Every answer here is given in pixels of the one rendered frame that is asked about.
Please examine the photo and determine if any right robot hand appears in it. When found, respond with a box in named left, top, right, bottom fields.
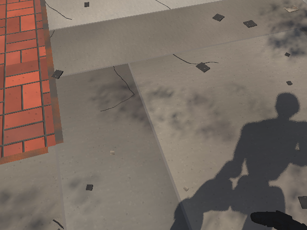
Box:
left=250, top=210, right=307, bottom=230

